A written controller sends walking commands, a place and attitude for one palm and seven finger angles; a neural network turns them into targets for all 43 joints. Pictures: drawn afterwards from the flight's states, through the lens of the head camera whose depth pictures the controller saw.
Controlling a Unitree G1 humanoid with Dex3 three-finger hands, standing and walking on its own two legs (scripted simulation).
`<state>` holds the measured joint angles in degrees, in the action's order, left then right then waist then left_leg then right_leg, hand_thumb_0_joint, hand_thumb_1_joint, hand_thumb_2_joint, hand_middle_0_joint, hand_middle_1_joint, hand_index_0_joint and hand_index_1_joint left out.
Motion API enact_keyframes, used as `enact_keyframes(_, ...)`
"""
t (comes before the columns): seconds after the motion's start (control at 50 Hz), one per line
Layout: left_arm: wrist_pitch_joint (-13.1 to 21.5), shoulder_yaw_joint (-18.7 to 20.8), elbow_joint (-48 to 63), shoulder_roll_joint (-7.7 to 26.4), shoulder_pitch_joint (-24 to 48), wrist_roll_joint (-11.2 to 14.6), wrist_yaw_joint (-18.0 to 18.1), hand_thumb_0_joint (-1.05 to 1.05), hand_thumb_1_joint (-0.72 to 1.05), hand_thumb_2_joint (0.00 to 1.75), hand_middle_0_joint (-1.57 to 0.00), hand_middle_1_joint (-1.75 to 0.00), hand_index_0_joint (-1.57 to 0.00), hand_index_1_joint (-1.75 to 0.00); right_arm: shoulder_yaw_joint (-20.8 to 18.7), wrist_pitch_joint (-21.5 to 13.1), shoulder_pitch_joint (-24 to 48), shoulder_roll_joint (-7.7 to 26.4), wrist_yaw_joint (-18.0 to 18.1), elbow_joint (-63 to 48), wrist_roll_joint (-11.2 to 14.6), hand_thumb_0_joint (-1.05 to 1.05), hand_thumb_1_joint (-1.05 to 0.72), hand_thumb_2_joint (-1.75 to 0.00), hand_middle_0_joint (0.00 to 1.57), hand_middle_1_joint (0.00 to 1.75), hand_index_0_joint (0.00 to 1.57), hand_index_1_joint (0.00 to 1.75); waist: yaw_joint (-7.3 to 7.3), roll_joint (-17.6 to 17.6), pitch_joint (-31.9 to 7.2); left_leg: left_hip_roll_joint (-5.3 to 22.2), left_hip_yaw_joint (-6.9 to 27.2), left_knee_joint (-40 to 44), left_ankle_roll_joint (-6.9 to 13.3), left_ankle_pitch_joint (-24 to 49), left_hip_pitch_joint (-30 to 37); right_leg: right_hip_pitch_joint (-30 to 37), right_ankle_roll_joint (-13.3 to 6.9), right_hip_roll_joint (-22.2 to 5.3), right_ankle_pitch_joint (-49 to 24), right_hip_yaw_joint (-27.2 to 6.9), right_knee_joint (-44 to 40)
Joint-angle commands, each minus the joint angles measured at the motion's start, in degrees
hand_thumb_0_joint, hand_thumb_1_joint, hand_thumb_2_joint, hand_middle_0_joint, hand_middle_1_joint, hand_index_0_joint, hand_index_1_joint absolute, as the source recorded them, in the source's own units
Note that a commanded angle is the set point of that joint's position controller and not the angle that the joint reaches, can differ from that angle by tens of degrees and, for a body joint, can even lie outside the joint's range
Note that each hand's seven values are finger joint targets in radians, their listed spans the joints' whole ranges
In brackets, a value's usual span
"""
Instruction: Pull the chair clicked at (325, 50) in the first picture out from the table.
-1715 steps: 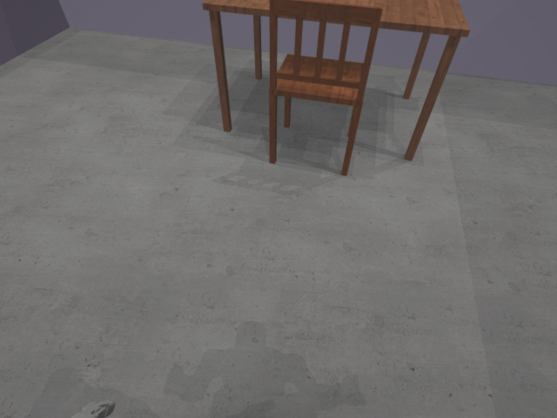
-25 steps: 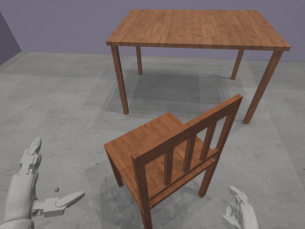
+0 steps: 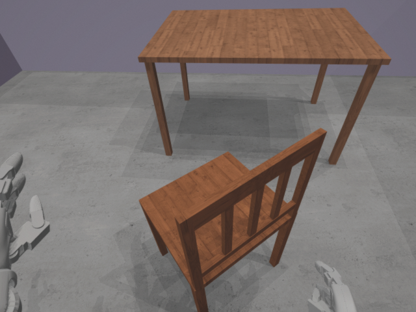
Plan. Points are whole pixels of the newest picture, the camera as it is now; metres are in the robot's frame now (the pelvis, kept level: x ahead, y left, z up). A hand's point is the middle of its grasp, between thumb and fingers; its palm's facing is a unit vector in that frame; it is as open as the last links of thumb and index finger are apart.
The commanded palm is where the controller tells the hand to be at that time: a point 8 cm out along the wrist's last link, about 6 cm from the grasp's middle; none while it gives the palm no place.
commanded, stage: draw the hand back to the body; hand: left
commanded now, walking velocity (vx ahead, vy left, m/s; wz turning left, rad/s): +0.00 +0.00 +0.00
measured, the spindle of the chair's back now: (254, 211) +0.41 -0.07 -0.12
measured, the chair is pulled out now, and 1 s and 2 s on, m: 0.67 0.67 0.67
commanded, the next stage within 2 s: step back with the hand held close in 0.20 s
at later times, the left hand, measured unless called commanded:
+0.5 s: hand (41, 221) +0.19 +0.27 +0.16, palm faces +0.44 -0.77 -0.45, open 7.4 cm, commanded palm +0.12 +0.30 +0.18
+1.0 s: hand (13, 279) +0.12 +0.26 +0.15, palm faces +0.45 -0.77 -0.45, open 7.4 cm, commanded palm +0.05 +0.30 +0.18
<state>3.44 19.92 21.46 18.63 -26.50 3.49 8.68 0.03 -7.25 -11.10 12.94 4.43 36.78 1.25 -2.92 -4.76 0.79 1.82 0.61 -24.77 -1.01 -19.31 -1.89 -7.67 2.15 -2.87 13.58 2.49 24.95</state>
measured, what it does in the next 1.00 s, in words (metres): shifts its weight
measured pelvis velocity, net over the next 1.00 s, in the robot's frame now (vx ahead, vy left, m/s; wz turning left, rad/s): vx -0.09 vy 0.00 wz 0.00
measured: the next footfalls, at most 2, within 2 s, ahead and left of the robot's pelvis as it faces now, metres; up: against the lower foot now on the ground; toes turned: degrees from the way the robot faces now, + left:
right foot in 1.84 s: -0.16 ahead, -0.16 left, +0.00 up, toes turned -1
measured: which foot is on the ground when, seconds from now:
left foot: down 0.00-1.00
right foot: down 0.00-1.00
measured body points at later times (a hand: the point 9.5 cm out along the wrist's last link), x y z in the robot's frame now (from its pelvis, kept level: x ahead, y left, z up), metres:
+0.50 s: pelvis -0.02 +0.00 +0.00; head -0.01 -0.02 +0.45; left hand +0.16 +0.31 +0.19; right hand +0.18 -0.22 -0.08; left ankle -0.06 +0.13 -0.74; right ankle +0.00 -0.15 -0.74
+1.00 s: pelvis -0.09 +0.00 -0.01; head -0.08 +0.00 +0.44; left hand +0.09 +0.30 +0.18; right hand +0.08 -0.24 -0.09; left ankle -0.06 +0.13 -0.74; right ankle +0.00 -0.15 -0.74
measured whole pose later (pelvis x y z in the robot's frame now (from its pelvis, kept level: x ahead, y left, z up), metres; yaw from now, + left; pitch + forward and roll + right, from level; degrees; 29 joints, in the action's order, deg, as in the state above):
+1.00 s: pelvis -0.09 +0.00 -0.01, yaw +0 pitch +0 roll -1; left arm 7.6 21.9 27.6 21.0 -30.7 1.7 10.4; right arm -0.5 -4.0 -11.4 12.2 4.9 34.3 0.6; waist -0.3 -1.7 0.1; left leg 1.7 0.8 -33.6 -0.3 -15.7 -18.6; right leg -21.0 2.0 -2.8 6.8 2.1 26.6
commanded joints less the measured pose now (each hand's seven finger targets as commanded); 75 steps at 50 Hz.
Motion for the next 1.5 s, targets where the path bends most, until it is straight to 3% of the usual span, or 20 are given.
enact_keyframes(0.0,4.1,7.1,13.6,12.1,3.7,-0.5,0.7,0.00,0.90,0.90,-0.20,-0.30,-0.20,-0.30,-1.8,-3.5,7.6,5.4,0.6,-9.8,-0.3,0.00,-0.90,-0.90,0.20,0.30,0.20,0.30,-0.67,1.1,-5.8,-0.1,-0.8,3.9,1.5,20.6,-4.8,7.3,-3.4,0.6,-15.8,0.3,-1.8)
enact_keyframes(0.08,4.2,8.5,16.3,13.9,3.8,-0.7,1.2,0.00,0.90,0.90,-0.20,-0.30,-0.20,-0.30,-1.7,-4.3,7.8,5.2,0.7,-9.6,-0.4,0.00,-0.90,-0.90,0.20,0.30,0.20,0.30,-0.67,-0.4,-7.2,-0.1,-0.6,3.6,1.1,22.4,-4.2,8.3,-3.5,0.7,-17.4,0.4,-1.5)
enact_keyframes(0.22,3.1,6.0,10.8,10.0,3.3,-0.5,0.9,0.00,0.90,0.90,-0.20,-0.30,-0.20,-0.30,-1.7,-3.7,7.5,5.1,0.7,-8.8,-0.1,0.00,-0.90,-0.90,0.20,0.30,0.20,0.30,0.01,1.9,-0.8,0.4,-1.0,4.5,1.1,20.1,-6.1,5.2,-3.4,1.1,-15.1,0.8,-2.3)
enact_keyframes(0.3,3.4,3.9,12.4,9.4,7.7,-0.5,0.2,0.00,0.90,0.90,-0.20,-0.30,-0.20,-0.30,-1.5,-3.2,7.7,5.7,0.4,-9.3,-0.1,0.00,-0.90,-0.90,0.20,0.30,0.20,0.30,0.46,2.2,-1.3,0.1,-0.8,4.8,1.4,18.8,-5.9,5.3,-3.3,1.0,-13.8,0.4,-2.8)
enact_keyframes(0.32,6.8,13.8,17.8,20.4,16.2,0.1,0.7,0.00,0.90,0.90,-0.20,-0.30,-0.20,-0.30,-1.9,-2.5,7.1,6.7,0.2,-10.6,0.2,0.00,-0.90,-0.90,0.20,0.30,0.20,0.30,2.03,0.9,2.4,1.7,-0.8,3.0,2.5,14.2,-9.2,-0.2,-3.1,-2.0,-17.6,-4.7,-5.4)
enact_keyframes(0.36,7.6,10.1,11.8,14.7,8.1,-0.4,0.2,0.00,0.90,0.90,-0.20,-0.30,-0.20,-0.30,-1.9,-1.9,7.3,5.7,0.1,-9.8,-0.1,0.00,-0.90,-0.90,0.20,0.30,0.20,0.30,2.34,4.2,0.6,1.3,-0.1,2.1,2.3,13.4,-8.4,0.4,-3.5,-3.2,-19.7,-5.3,-5.1)
enact_keyframes(0.44,7.8,8.1,13.3,11.4,-1.9,-0.7,0.1,0.00,0.90,0.90,-0.20,-0.30,-0.20,-0.30,-2.2,0.0,7.6,6.3,-0.3,-11.1,-0.7,0.00,-0.90,-0.90,0.20,0.30,0.20,0.30,2.45,0.2,-6.7,2.6,0.3,2.0,2.1,24.3,-7.4,4.1,-2.9,-3.0,-25.0,-2.9,-1.1)
enact_keyframes(0.54,8.1,11.0,16.6,13.3,-8.3,-0.9,0.8,0.00,0.90,0.90,-0.20,-0.30,-0.20,-0.30,-3.2,2.2,7.9,5.7,-0.3,-12.3,-0.6,0.00,-0.90,-0.90,0.20,0.30,0.20,0.30,2.57,3.5,-12.7,3.7,1.1,0.5,1.8,30.9,-8.2,5.6,-2.4,-3.0,-28.4,-1.8,1.5)
enact_keyframes(0.74,8.1,10.3,17.7,13.1,-4.2,-0.9,2.3,0.00,0.90,0.90,-0.20,-0.30,-0.20,-0.30,-3.3,1.2,6.6,5.5,1.4,-11.9,-0.2,0.00,-0.90,-0.90,0.20,0.30,0.20,0.30,2.77,-1.1,-5.7,4.4,2.1,3.1,2.5,9.6,-20.6,1.1,-1.7,-1.7,-11.3,-2.8,2.7)
enact_keyframes(0.86,7.6,9.3,16.0,13.3,-1.2,-1.8,2.7,0.00,0.90,0.90,-0.20,-0.30,-0.20,-0.30,-3.1,0.4,5.5,5.5,1.3,-11.5,-0.6,0.00,-0.90,-0.90,0.20,0.30,0.20,0.30,3.17,6.8,-1.9,1.2,0.8,-1.1,2.3,-5.4,-22.3,-7.5,-2.5,-3.9,7.0,-7.6,-6.4)
enact_keyframes(0.94,7.9,10.4,17.4,14.8,-1.3,-2.1,3.2,0.00,0.90,0.90,-0.20,-0.30,-0.20,-0.30,-2.8,0.2,5.4,5.7,1.3,-11.5,-0.8,0.00,-0.90,-0.90,0.20,0.30,0.20,0.30,3.22,7.2,-3.5,1.0,1.3,-2.4,2.4,-7.1,-21.5,-10.2,-2.8,-4.5,15.5,-7.1,-8.8)
enact_keyframes(1.0,8.3,11.2,19.8,15.2,-2.7,-2.0,3.5,0.00,0.90,0.90,-0.20,-0.30,-0.20,-0.30,-2.8,0.1,5.3,6.0,1.5,-11.8,-0.6,0.00,-0.90,-0.90,0.20,0.30,0.20,0.30,3.35,3.4,-5.3,2.2,3.0,0.4,3.0,-8.5,-23.3,-7.4,-2.3,-3.2,14.2,-5.6,-6.1)
enact_keyframes(1.1,9.2,12.1,23.3,15.1,-4.7,-2.1,3.6,0.00,0.90,0.90,-0.20,-0.30,-0.20,-0.30,-3.1,-1.2,5.6,6.5,1.5,-12.3,-0.4,0.00,-0.90,-0.90,0.20,0.30,0.20,0.30,3.17,-5.6,-7.5,6.1,6.9,6.3,4.3,-3.9,-30.6,2.1,-1.2,0.9,-2.1,-1.9,6.7)
enact_keyframes(1.16,9.7,13.1,22.3,15.0,-5.8,-2.2,3.3,0.00,0.90,0.90,-0.20,-0.30,-0.20,-0.30,-3.8,-2.0,5.5,6.3,1.1,-11.6,-0.7,0.00,-0.90,-0.90,0.20,0.30,0.20,0.30,2.85,-4.2,-8.5,7.2,7.0,3.7,4.5,4.5,-31.1,3.0,-1.2,0.9,-10.7,-2.5,9.9)
enact_keyframes(1.26,11.1,12.7,19.7,13.6,-1.5,-3.6,2.5,0.00,0.90,0.90,-0.20,-0.30,-0.20,-0.30,-4.1,-2.8,4.8,6.8,0.7,-11.5,-0.5,0.00,-0.90,-0.90,0.20,0.30,0.20,0.30,3.26,-5.4,-0.9,8.2,7.3,5.7,6.2,-20.6,-49.1,8.4,-1.1,2.0,-2.6,-4.8,14.9)
enact_keyframes(1.32,11.3,11.7,17.8,14.4,1.6,-3.7,2.1,0.00,0.90,0.90,-0.20,-0.30,-0.20,-0.30,-4.3,-2.9,4.1,6.0,0.4,-10.7,-0.9,0.00,-0.90,-0.90,0.20,0.30,0.20,0.30,3.44,8.0,0.7,1.2,2.9,-7.9,3.3,-18.1,-37.9,-8.1,-3.6,-3.2,11.0,-14.9,-1.5)
enact_keyframes(1.36,11.1,11.2,19.0,16.0,3.1,-3.1,2.3,0.00,0.90,0.90,-0.20,-0.30,-0.20,-0.30,-4.0,-2.5,3.8,4.8,-0.3,-9.3,-1.6,0.00,-0.90,-0.90,0.20,0.30,0.20,0.30,3.53,16.3,-1.6,-1.9,-0.8,-23.9,0.9,-9.9,-23.1,-22.7,-7.9,-11.7,24.7,-21.7,-15.0)
enact_keyframes(1.38,10.8,11.2,19.7,16.6,4.0,-2.9,2.5,0.00,0.90,0.90,-0.20,-0.30,-0.20,-0.30,-3.7,-1.9,3.9,4.3,-0.6,-8.4,-1.8,0.00,-0.90,-0.90,0.20,0.30,0.20,0.30,3.74,17.0,-3.2,-2.2,-1.5,-29.1,0.4,-6.9,-19.5,-25.0,-9.6,-14.2,23.9,-21.9,-17.2)
enact_keyframes(1.44,10.3,12.6,19.7,16.6,0.3,-2.4,2.3,0.00,0.90,0.90,-0.20,-0.30,-0.20,-0.30,-2.9,-0.2,4.6,3.3,-0.4,-9.1,-1.7,0.00,-0.90,-0.90,0.20,0.30,0.20,0.30,4.04,16.4,-9.3,-1.2,-1.9,-20.9,1.0,-5.8,-16.0,-18.8,-7.0,-11.4,13.5,-11.9,-12.4)
enact_keyframes(1.48,10.5,14.0,20.9,17.4,-4.2,-1.7,2.5,0.00,0.90,0.90,-0.20,-0.30,-0.20,-0.30,-3.0,0.6,5.5,4.8,0.4,-9.5,-1.2,0.00,-0.90,-0.90,0.20,0.30,0.20,0.30,4.28,6.9,-8.4,0.7,0.5,-1.6,1.9,-4.7,-14.8,-17.0,-3.8,-5.8,11.7,-6.7,-3.3)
